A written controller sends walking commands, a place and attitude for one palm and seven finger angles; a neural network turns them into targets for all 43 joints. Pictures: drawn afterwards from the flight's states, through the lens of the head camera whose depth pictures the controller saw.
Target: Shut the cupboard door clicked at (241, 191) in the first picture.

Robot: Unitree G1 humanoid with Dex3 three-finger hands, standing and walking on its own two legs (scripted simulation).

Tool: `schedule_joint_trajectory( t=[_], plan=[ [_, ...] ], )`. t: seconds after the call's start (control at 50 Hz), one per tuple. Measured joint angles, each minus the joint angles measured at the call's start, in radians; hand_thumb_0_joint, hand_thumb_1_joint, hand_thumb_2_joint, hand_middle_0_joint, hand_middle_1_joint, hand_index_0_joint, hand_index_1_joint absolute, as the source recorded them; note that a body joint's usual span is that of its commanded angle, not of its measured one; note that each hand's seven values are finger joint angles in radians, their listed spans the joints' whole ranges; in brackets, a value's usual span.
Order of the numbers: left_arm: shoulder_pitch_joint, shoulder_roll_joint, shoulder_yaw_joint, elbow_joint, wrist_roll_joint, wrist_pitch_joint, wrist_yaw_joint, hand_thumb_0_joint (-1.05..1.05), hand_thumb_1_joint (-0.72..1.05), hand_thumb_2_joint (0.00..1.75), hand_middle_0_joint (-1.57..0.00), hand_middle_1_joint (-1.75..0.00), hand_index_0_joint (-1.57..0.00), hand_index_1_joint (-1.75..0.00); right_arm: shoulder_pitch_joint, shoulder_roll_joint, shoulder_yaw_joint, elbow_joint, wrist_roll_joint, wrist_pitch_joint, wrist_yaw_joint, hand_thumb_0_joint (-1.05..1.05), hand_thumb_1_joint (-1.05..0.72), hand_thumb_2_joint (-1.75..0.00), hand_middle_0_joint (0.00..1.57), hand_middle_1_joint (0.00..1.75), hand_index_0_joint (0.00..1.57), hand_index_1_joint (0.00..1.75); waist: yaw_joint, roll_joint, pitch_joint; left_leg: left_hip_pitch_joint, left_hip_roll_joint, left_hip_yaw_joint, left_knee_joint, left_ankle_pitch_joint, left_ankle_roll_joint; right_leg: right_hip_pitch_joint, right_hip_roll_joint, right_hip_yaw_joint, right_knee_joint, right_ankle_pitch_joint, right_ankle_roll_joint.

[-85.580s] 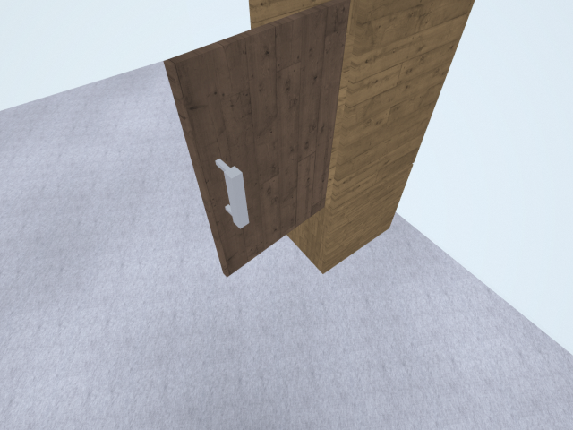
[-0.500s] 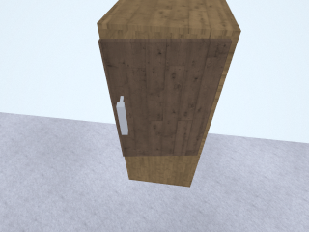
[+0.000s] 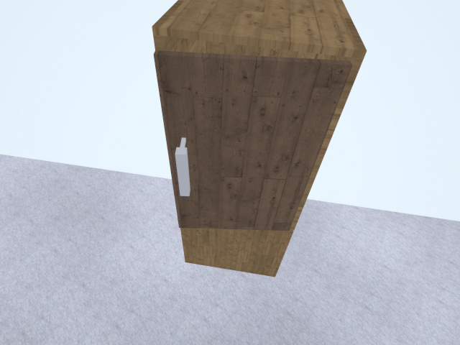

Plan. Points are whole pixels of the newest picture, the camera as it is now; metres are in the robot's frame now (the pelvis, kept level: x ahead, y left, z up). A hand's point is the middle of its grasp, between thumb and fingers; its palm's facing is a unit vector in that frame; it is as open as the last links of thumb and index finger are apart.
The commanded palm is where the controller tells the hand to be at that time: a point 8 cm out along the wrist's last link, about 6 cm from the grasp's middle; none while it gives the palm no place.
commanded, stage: shuffle to correct the standing spot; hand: left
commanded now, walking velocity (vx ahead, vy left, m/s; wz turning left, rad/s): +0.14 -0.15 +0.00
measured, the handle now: (184, 167) +0.52 +0.15 -0.02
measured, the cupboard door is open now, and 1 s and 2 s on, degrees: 8 8 8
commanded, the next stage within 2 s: come to a stop and stand still in 0.40 s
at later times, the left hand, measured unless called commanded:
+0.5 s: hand out of the picture +0.08 +0.12 -0.18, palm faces -0.01 -0.99 -0.16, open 7.3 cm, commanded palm none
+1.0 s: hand out of the picture +0.10 +0.10 -0.18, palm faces +0.08 -0.98 -0.20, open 7.3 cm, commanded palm none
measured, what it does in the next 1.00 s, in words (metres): walks ahead: right foot, then left foot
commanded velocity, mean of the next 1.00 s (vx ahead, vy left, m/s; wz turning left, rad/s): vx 0.00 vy -0.05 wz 0.07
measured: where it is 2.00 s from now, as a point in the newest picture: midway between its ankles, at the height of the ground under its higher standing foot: outside the picture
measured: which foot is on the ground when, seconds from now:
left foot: down 0.00-0.50, up 0.52-0.72, down 0.74-1.00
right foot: down 0.00-0.32, up 0.34-0.48, down 0.50-1.00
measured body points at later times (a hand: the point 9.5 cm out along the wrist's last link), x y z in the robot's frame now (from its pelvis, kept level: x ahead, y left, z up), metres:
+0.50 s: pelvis +0.07 -0.05 -0.01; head +0.10 -0.04 +0.44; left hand +0.08 +0.17 -0.17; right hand +0.04 -0.27 -0.16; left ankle +0.05 +0.08 -0.74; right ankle +0.08 -0.16 -0.74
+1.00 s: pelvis +0.10 -0.07 +0.00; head +0.13 -0.07 +0.44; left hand +0.09 +0.15 -0.16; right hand +0.19 -0.29 -0.16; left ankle +0.13 +0.02 -0.74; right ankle +0.08 -0.16 -0.74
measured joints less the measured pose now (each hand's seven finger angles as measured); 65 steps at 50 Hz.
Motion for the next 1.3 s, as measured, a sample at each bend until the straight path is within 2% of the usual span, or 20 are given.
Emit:
schedule_joint_trajectory(
  t=[0.2, 0.3, 0.36, 0.42, 0.44, 0.48, 0.5, 0.52, 0.56, 0.6, 0.62, 0.68, 0.72, 0.74, 0.8, 0.86, 0.94, 1.02, 1.1, 1.3],
  plan=[
    [0.036, -0.026, 0.005, 0.008, -0.01, -0.015, 0.001, 0.0, 0.91, 0.9, -0.2, -0.3, -0.2, -0.3, 0.039, 0.027, -0.001, 0.014, 0.001, -0.014, -0.005, 0.01, -0.9, -0.9, 0.2, 0.3, 0.2, 0.29, -0.006, 0.001, -0.011, -0.031, 0.037, -0.036, 0.095, -0.083, -0.028, 0.015, 0.036, -0.034, 0.009, -0.025, -0.01],
    [0.034, -0.031, 0.009, 0.013, -0.01, -0.013, 0.0, 0.0, 0.91, 0.9, -0.2, -0.3, -0.2, -0.3, 0.051, 0.052, 0.004, 0.034, 0.0, -0.029, -0.011, 0.01, -0.91, -0.9, 0.2, 0.3, 0.2, 0.29, -0.006, -0.038, -0.014, -0.014, 0.036, -0.028, 0.121, -0.127, -0.042, 0.023, 0.032, -0.026, 0.049, -0.077, -0.015],
    [0.011, -0.035, 0.012, 0.01, -0.003, -0.006, -0.005, 0.0, 0.91, 0.9, -0.2, -0.3, -0.2, -0.3, 0.047, 0.058, -0.002, 0.029, -0.005, -0.04, -0.02, 0.01, -0.91, -0.9, 0.2, 0.3, 0.2, 0.29, -0.01, -0.044, -0.004, 0.003, 0.043, -0.004, 0.11, -0.141, -0.042, -0.036, 0.022, -0.045, 0.169, -0.132, -0.02],
    [-0.041, -0.031, 0.022, -0.005, -0.003, 0.0, -0.011, 0.0, 0.91, 0.9, -0.2, -0.3, -0.2, -0.3, 0.044, 0.059, -0.004, 0.021, -0.011, -0.05, -0.026, 0.01, -0.91, -0.9, 0.2, 0.3, 0.2, 0.3, -0.031, -0.026, 0.024, 0.03, 0.06, 0.0, 0.073, -0.13, -0.052, -0.107, 0.015, -0.067, 0.258, -0.184, -0.02],
    [-0.061, -0.028, 0.026, -0.014, -0.004, -0.002, -0.013, 0.0, 0.91, 0.9, -0.2, -0.3, -0.2, -0.3, 0.047, 0.057, -0.005, 0.022, -0.012, -0.05, -0.028, 0.01, -0.91, -0.9, 0.2, 0.3, 0.2, 0.3, -0.037, -0.016, 0.034, 0.037, 0.067, -0.006, 0.065, -0.127, -0.059, -0.112, 0.011, -0.075, 0.23, -0.17, -0.019],
    [-0.09, -0.016, 0.035, -0.035, 0.0, -0.013, -0.012, 0.01, 0.92, 0.9, -0.2, -0.3, -0.2, -0.3, 0.058, 0.053, -0.007, 0.029, -0.009, -0.044, -0.027, 0.01, -0.91, -0.9, 0.2, 0.3, 0.2, 0.3, -0.041, 0.001, 0.045, 0.038, 0.079, -0.02, 0.079, -0.138, -0.076, -0.089, 0.003, -0.09, 0.098, -0.053, -0.012],
    [-0.095, -0.002, 0.04, -0.045, 0.0, -0.021, -0.011, 0.01, 0.93, 0.9, -0.2, -0.3, -0.2, -0.3, 0.068, 0.054, -0.008, 0.033, -0.005, -0.039, -0.025, 0.01, -0.91, -0.9, 0.2, 0.3, 0.2, 0.3, -0.038, -0.004, 0.042, 0.028, 0.077, -0.023, 0.108, -0.158, -0.077, -0.076, -0.008, -0.091, 0.041, 0.013, -0.012],
    [-0.106, 0.005, 0.045, -0.047, 0.0, -0.028, -0.008, 0.01, 0.93, 0.9, -0.2, -0.3, -0.2, -0.3, 0.072, 0.052, -0.01, 0.042, -0.002, -0.03, -0.024, 0.01, -0.91, -0.9, 0.2, 0.3, 0.2, 0.3, -0.036, 0.004, 0.044, 0.011, 0.085, -0.033, 0.158, -0.206, -0.067, -0.078, -0.003, -0.103, 0.056, 0.03, -0.016],
    [-0.124, 0.013, 0.048, -0.051, -0.001, -0.032, 0.001, 0.01, 0.93, 0.9, -0.2, -0.3, -0.2, -0.3, 0.079, 0.049, -0.014, 0.056, 0.001, -0.008, -0.021, 0.01, -0.91, -0.9, 0.2, 0.3, 0.2, 0.3, -0.035, 0.017, 0.04, -0.042, 0.083, -0.048, 0.308, -0.309, -0.047, -0.057, 0.002, -0.14, 0.07, -0.008, -0.031],
    [-0.131, 0.013, 0.049, -0.054, -0.002, -0.039, 0.012, 0.01, 0.93, 0.9, -0.2, -0.3, -0.2, -0.3, 0.074, 0.047, -0.015, 0.065, 0.001, 0.002, -0.018, 0.01, -0.91, -0.9, 0.2, 0.3, 0.2, 0.29, -0.023, 0.012, 0.034, -0.088, 0.069, -0.035, 0.424, -0.326, -0.044, -0.024, 0.001, -0.158, 0.042, -0.025, -0.04],
    [-0.132, 0.01, 0.046, -0.053, -0.003, -0.042, 0.018, 0.01, 0.93, 0.9, -0.2, -0.3, -0.19, -0.3, 0.065, 0.046, -0.013, 0.065, 0.002, 0.004, -0.017, 0.01, -0.91, -0.9, 0.2, 0.3, 0.2, 0.29, -0.018, 0.007, 0.034, -0.097, 0.063, -0.023, 0.435, -0.325, -0.047, -0.008, 0.0, -0.161, 0.024, -0.023, -0.041],
    [-0.131, -0.006, 0.032, -0.045, -0.004, -0.045, 0.026, 0.0, 0.92, 0.9, -0.2, -0.3, -0.19, -0.3, 0.024, 0.044, -0.007, 0.048, 0.009, -0.005, -0.015, 0.01, -0.91, -0.9, 0.2, 0.3, 0.2, 0.29, -0.007, -0.002, 0.045, -0.075, 0.043, 0.008, 0.294, -0.257, -0.06, 0.023, -0.001, -0.157, -0.006, -0.015, -0.038],
    [-0.126, -0.015, 0.025, -0.036, -0.009, -0.036, 0.032, 0.01, 0.93, 0.9, -0.2, -0.3, -0.19, -0.3, -0.003, 0.037, -0.005, 0.037, 0.008, -0.008, -0.025, 0.02, -0.93, -0.9, 0.2, 0.3, 0.2, 0.29, -0.006, 0.003, 0.057, -0.033, 0.034, 0.017, 0.143, -0.115, -0.066, 0.029, 0.004, -0.156, 0.014, -0.031, -0.033],
    [-0.121, -0.019, 0.023, -0.034, -0.013, -0.03, 0.031, 0.01, 0.93, 0.9, -0.2, -0.3, -0.2, -0.3, -0.012, 0.03, -0.007, 0.031, 0.01, -0.011, -0.026, 0.02, -0.94, -0.9, 0.2, 0.3, 0.2, 0.29, -0.005, 0.007, 0.062, -0.01, 0.035, 0.02, 0.09, -0.034, -0.055, 0.028, 0.009, -0.156, 0.036, -0.048, -0.029],
    [-0.121, -0.017, 0.026, -0.029, -0.019, -0.005, 0.034, 0.01, 0.93, 0.9, -0.2, -0.3, -0.2, -0.3, -0.043, 0.033, -0.008, 0.016, 0.01, -0.009, -0.026, 0.03, -0.95, -0.9, 0.2, 0.3, 0.2, 0.29, 0.006, -0.031, 0.073, 0.014, 0.013, 0.044, 0.087, -0.075, -0.009, 0.029, -0.015, -0.134, 0.07, -0.05, -0.016],
    [-0.132, -0.021, 0.023, -0.033, -0.018, 0.011, 0.036, 0.01, 0.93, 0.9, -0.2, -0.3, -0.2, -0.3, -0.076, 0.031, -0.005, -0.009, 0.01, -0.009, -0.027, 0.02, -0.94, -0.9, 0.2, 0.3, 0.2, 0.29, 0.018, -0.041, 0.085, 0.024, 0.0, 0.061, 0.061, -0.081, 0.001, 0.015, -0.027, -0.11, 0.088, -0.082, -0.003],
    [-0.146, -0.026, 0.023, -0.039, -0.014, 0.011, 0.032, 0.01, 0.93, 0.9, -0.2, -0.3, -0.2, -0.3, -0.123, 0.022, -0.007, -0.035, 0.009, -0.003, -0.024, 0.02, -0.93, -0.9, 0.2, 0.3, 0.2, 0.29, 0.021, 0.0, 0.107, 0.015, 0.007, 0.054, 0.045, -0.054, -0.003, 0.013, -0.016, -0.118, 0.063, -0.055, -0.022],
    [-0.123, -0.027, 0.018, -0.05, -0.008, -0.004, 0.037, 0.01, 0.92, 0.9, -0.2, -0.3, -0.2, -0.3, -0.141, 0.02, -0.01, -0.056, 0.011, 0.007, -0.013, 0.01, -0.92, -0.9, 0.2, 0.3, 0.2, 0.29, 0.019, 0.034, 0.09, 0.001, 0.024, 0.047, 0.044, -0.041, -0.018, 0.01, 0.002, -0.124, 0.034, -0.027, -0.034],
    [-0.099, -0.03, 0.008, -0.076, -0.015, -0.019, 0.049, 0.0, 0.92, 0.9, -0.2, -0.3, -0.2, -0.3, -0.123, 0.005, -0.01, -0.106, 0.009, -0.006, -0.008, 0.01, -0.91, -0.9, 0.2, 0.3, 0.2, 0.29, 0.0, 0.066, 0.082, -0.002, 0.027, 0.046, 0.072, -0.042, -0.015, 0.007, 0.001, -0.124, 0.065, -0.03, -0.034],
    [-0.1, 0.009, 0.01, -0.137, -0.011, 0.009, 0.035, 0.0, 0.91, 0.9, -0.2, -0.3, -0.2, -0.3, -0.019, 0.001, -0.015, -0.106, -0.003, 0.026, 0.015, 0.0, -0.92, -0.9, 0.2, 0.3, 0.2, 0.29, -0.023, 0.024, 0.017, -0.029, 0.028, 0.022, 0.133, -0.065, -0.015, -0.001, -0.001, -0.147, 0.102, -0.025, -0.041]
  ],
)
